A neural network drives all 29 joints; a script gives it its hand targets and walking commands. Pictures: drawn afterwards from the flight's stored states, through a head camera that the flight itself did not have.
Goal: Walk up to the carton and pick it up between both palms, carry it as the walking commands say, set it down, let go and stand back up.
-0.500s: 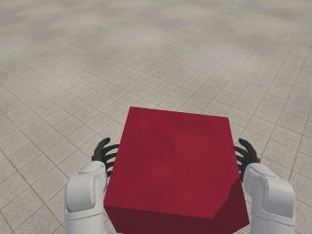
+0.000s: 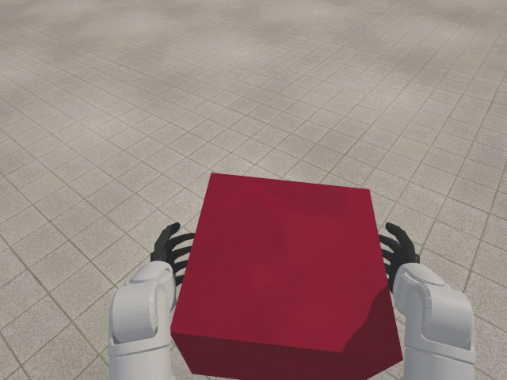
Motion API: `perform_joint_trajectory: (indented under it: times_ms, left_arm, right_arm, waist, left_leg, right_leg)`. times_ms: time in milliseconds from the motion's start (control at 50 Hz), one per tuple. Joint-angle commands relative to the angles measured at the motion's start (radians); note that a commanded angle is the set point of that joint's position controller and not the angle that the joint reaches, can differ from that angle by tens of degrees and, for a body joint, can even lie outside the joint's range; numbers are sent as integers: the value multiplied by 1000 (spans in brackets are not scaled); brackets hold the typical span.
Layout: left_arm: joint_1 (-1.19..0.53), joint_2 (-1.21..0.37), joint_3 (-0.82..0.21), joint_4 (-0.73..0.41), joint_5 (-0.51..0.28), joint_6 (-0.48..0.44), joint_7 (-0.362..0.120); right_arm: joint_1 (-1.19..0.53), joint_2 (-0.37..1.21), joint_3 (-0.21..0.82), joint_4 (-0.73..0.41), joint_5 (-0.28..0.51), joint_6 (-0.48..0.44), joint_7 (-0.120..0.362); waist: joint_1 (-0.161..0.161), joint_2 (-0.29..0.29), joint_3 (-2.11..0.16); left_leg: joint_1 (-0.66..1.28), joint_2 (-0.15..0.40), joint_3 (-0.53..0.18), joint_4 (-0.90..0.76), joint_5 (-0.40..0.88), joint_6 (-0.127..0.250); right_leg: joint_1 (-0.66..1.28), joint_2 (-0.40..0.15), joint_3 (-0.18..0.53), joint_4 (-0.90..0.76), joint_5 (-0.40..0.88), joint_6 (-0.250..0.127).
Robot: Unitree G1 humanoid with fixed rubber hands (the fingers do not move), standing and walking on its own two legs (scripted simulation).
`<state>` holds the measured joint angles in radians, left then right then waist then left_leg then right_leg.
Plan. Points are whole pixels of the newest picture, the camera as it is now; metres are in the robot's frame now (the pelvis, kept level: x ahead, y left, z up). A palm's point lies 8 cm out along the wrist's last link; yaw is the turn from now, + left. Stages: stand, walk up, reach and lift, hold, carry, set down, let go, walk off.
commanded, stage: carry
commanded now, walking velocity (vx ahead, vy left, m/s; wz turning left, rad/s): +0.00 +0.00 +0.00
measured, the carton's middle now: (278, 284) +0.27 +0.00 +0.00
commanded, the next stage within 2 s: none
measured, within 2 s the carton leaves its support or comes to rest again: neither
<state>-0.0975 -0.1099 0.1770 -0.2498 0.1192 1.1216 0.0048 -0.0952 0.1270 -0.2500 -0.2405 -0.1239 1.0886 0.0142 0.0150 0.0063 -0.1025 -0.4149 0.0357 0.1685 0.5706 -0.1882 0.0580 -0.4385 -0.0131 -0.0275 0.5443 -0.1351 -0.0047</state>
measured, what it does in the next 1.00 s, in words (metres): shifts its weight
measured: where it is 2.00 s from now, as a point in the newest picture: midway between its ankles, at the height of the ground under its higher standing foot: (284, 269)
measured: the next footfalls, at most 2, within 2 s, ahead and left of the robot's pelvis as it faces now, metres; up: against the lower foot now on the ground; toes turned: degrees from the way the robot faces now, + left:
left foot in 1.40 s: +0.34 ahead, +0.09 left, +0.00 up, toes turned +8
right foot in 1.74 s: +0.70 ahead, -0.17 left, +0.00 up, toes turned -11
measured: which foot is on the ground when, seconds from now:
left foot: down 0.00-0.96, up 0.98-1.00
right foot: down 0.00-1.00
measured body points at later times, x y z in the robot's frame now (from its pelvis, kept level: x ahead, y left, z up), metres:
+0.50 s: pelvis +0.01 +0.00 +0.00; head +0.00 -0.01 +0.45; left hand +0.28 +0.17 +0.06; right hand +0.28 -0.19 +0.05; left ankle +0.07 +0.09 -0.73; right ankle +0.09 -0.12 -0.73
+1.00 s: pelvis +0.06 -0.04 +0.01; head +0.04 -0.06 +0.46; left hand +0.32 +0.13 +0.10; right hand +0.31 -0.22 +0.08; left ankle +0.07 +0.09 -0.71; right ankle +0.08 -0.13 -0.73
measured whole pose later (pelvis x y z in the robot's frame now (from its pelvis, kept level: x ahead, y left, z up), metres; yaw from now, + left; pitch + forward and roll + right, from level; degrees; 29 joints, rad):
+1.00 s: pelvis +0.06 -0.04 +0.01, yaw -1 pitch +4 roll +1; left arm -0.08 -0.10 0.16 -0.38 0.07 1.21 0.02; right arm -0.05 0.12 -0.21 -0.41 -0.10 1.19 -0.02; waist 0.02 0.04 -0.14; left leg -0.36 0.09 0.17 0.60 -0.36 -0.01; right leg -0.32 -0.04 -0.15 0.45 -0.20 -0.04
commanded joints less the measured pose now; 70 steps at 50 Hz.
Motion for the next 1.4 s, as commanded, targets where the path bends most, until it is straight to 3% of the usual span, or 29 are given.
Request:
perform_joint_trajectory:
  times_ms: [0,140,300,360,400,440,480,500,560,580,620,660,680,700,720,740,780,900,920,940,960,980,1000,1100,1240,1300,1340,1360,1380]
  left_arm:
    - [-559,-717,-705,-207,-338,-52,-193]
    - [-595,-713,-693,-185,-347,-70,-192]
    - [-569,-694,-658,-132,-309,-107,-193]
    - [-601,-712,-724,-281,-378,-74,-179]
    - [-528,-652,-628,-149,-286,-85,-171]
    - [-506,-671,-694,-213,-329,-92,-175]
    - [-564,-661,-634,-92,-276,-119,-183]
    - [-518,-704,-707,-201,-336,-110,-187]
    - [-590,-682,-668,-161,-302,-120,-181]
    - [-589,-685,-732,-303,-379,-99,-176]
    - [-549,-668,-654,-79,-280,-112,-182]
    - [-586,-712,-732,-270,-379,-90,-178]
    - [-558,-709,-670,-141,-344,-79,-187]
    - [-547,-731,-731,-277,-399,-66,-180]
    - [-572,-717,-715,-231,-356,-56,-190]
    - [-597,-731,-808,-389,-427,-33,-186]
    - [-555,-702,-773,-308,-406,25,-192]
    - [-502,-708,-753,-301,-431,58,-207]
    - [-518,-715,-752,-311,-438,60,-202]
    - [-509,-726,-733,-260,-423,70,-197]
    - [-452,-698,-728,-230,-396,77,-197]
    - [-471,-728,-717,-229,-384,75,-193]
    - [-500,-710,-716,-267,-376,73,-191]
    - [-483,-784,-750,-344,-409,64,-183]
    - [-440,-721,-756,-355,-399,66,-188]
    - [-403,-714,-781,-410,-402,56,-186]
    - [-413,-680,-786,-417,-412,59,-189]
    - [-428,-676,-806,-430,-411,58,-184]
    - [-443,-646,-812,-434,-423,61,-192]
  right_arm:
    - [-515,764,793,-176,351,-11,163]
    - [-504,741,758,-118,334,-27,161]
    - [-524,739,775,-126,313,-63,159]
    - [-545,738,819,-265,389,-33,153]
    - [-430,703,741,-71,295,-36,146]
    - [-484,709,799,-186,358,-41,157]
    - [-450,691,712,-1,272,-66,161]
    - [-497,728,794,-196,346,-71,158]
    - [-500,716,741,-107,307,-76,157]
    - [-485,725,792,-243,374,-56,149]
    - [-415,685,691,8,261,-70,155]
    - [-500,741,811,-230,371,-47,149]
    - [-524,709,771,-163,333,-43,144]
    - [-557,731,849,-340,405,-29,139]
    - [-541,744,827,-234,368,-16,147]
    - [-500,783,874,-321,429,15,152]
    - [-477,736,827,-246,411,59,150]
    - [-476,732,884,-327,417,96,150]
    - [-493,768,886,-336,420,100,145]
    - [-538,770,893,-325,433,109,153]
    - [-526,751,890,-316,415,123,155]
    - [-498,735,876,-311,421,123,166]
    - [-503,728,860,-294,429,126,182]
    - [-564,790,903,-394,472,96,171]
    - [-506,737,894,-391,443,111,166]
    - [-418,716,894,-398,438,111,162]
    - [-457,733,893,-421,441,106,161]
    - [-400,703,877,-372,430,99,157]
    - [-346,702,879,-350,416,98,153]
  waist:
    - [-7,-44,-293]
    - [-5,64,-286]
    - [-12,-79,-307]
    - [-5,25,-338]
    - [-4,-60,-353]
    - [3,3,-348]
    - [5,-12,-325]
    - [-1,0,-322]
    - [2,-2,-329]
    - [-1,42,-340]
    - [5,76,-313]
    - [-2,-29,-306]
    - [-1,-69,-311]
    - [-6,-40,-312]
    - [-15,2,-309]
    - [-39,185,-283]
    - [-32,236,-197]
    - [-6,62,-227]
    - [1,-102,-303]
    - [15,-216,-283]
    - [18,-383,-165]
    - [11,-193,-156]
    - [2,-69,-110]
    - [6,-134,-234]
    - [15,-161,-152]
    - [2,-249,-209]
    - [-12,-227,-259]
    - [-43,-87,-368]
    - [-79,19,-407]
  left_leg:
    - [158,90,-174,-138,-222,-12]
    - [94,180,-239,-242,-307,27]
    - [221,78,-162,-92,-177,-15]
    - [166,136,-209,-170,-167,1]
    - [210,130,-181,-114,-92,-1]
    - [179,128,-171,-128,-44,-4]
    - [189,109,-163,-107,-73,-11]
    - [177,120,-177,-133,-117,-5]
    - [204,138,-175,-128,-102,3]
    - [200,139,-193,-126,-63,3]
    - [184,136,-187,-169,-173,-6]
    - [156,128,-174,-122,-99,-5]
    - [163,117,-163,-115,-116,-5]
    - [204,144,-174,-199,-300,-21]
    - [222,155,-224,-264,-490,1]
    - [313,211,-341,-388,-618,36]
    - [295,386,-494,-511,-670,92]
    - [154,234,-132,-393,-417,5]
    - [100,175,-76,-222,-438,-16]
    - [-64,87,41,64,-388,-75]
    - [-365,34,-19,236,-311,-97]
    - [-376,54,-111,298,-207,-91]
    - [-402,75,-135,314,-152,-92]
    - [-355,90,-100,282,-17,-118]
    - [-217,44,23,58,26,-106]
    - [-98,18,39,-74,18,-72]
    - [154,-27,131,-132,-7,-42]
    - [452,-45,140,-163,-14,-14]
    - [703,89,-68,-159,-215,24]
  right_leg:
    - [43,-105,143,-142,-164,-51]
    - [94,-46,51,-2,-98,-32]
    - [-2,-114,158,-188,-213,-52]
    - [99,-79,93,-85,-70,-49]
    - [112,-101,120,-81,37,-56]
    - [137,-99,109,-60,86,-55]
    - [110,-115,145,-82,32,-64]
    - [87,-92,121,-65,5,-55]
    - [93,-90,112,-43,27,-53]
    - [104,-101,118,-55,44,-54]
    - [67,-88,122,-65,-43,-52]
    - [108,-90,113,-67,27,-53]
    - [102,-92,114,-82,-1,-50]
    - [68,-95,101,-120,-178,-26]
    - [31,-59,72,-105,-385,-39]
    - [-109,17,-36,72,-363,1]
    - [-220,-54,-23,268,-264,1]
    - [233,-4,-159,-131,-144,-22]
    - [408,-15,-141,-189,-173,-35]
    - [508,-181,106,-303,-374,-76]
    - [550,-385,522,-457,-690,-171]
    - [512,-436,585,-493,-598,-231]
    - [487,-449,562,-475,-468,-233]
    - [602,-316,234,-429,-284,-161]
    - [573,-292,118,-468,-183,-165]
    - [639,-267,54,-372,123,-142]
    - [563,-247,-61,-188,406,-111]
    - [415,-199,-124,64,479,-84]
    - [140,-156,-156,396,366,-42]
